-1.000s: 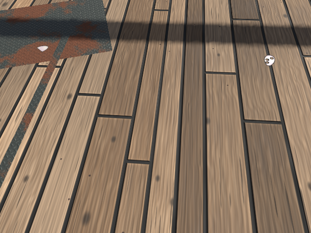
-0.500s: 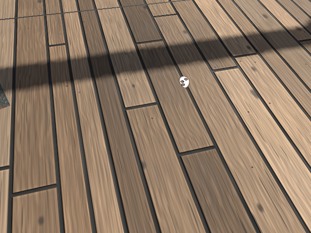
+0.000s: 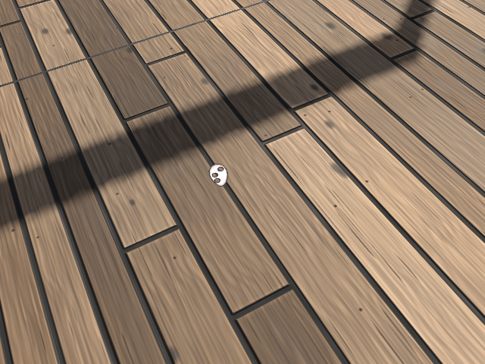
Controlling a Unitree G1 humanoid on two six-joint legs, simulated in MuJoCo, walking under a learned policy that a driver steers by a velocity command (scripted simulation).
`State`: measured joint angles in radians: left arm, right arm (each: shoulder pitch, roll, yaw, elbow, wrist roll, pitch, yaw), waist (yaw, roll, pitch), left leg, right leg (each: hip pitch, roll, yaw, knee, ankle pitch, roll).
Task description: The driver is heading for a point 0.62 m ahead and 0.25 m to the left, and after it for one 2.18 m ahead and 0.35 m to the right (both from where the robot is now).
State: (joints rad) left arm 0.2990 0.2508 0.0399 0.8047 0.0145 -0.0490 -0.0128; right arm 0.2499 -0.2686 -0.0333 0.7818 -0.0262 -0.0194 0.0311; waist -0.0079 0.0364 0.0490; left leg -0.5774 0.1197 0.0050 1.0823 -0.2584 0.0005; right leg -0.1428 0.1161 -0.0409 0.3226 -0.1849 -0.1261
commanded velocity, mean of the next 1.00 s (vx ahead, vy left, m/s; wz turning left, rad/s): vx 0.50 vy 0.00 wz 0.38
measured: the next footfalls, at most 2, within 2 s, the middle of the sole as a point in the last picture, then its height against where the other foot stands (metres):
left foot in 0.34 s outside the picture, level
right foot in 0.82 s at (249, 298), level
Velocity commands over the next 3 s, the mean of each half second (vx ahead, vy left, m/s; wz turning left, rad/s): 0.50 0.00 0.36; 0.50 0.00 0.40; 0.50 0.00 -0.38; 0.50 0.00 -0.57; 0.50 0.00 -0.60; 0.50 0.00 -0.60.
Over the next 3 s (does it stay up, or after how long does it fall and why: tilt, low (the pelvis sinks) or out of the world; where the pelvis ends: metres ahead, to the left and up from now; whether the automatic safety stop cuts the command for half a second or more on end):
stays up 1.51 0.04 -0.01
